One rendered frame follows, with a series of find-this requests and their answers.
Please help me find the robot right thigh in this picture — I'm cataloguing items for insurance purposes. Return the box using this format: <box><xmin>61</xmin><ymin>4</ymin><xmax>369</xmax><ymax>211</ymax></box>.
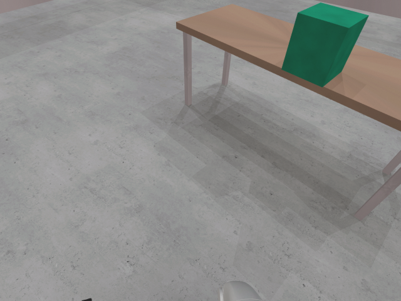
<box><xmin>217</xmin><ymin>281</ymin><xmax>263</xmax><ymax>301</ymax></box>

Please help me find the carton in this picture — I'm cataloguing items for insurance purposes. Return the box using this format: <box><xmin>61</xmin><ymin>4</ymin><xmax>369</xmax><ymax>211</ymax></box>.
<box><xmin>282</xmin><ymin>3</ymin><xmax>369</xmax><ymax>87</ymax></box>

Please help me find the table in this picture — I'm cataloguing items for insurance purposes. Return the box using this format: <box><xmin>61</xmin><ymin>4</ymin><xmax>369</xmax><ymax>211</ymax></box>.
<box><xmin>176</xmin><ymin>4</ymin><xmax>401</xmax><ymax>220</ymax></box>

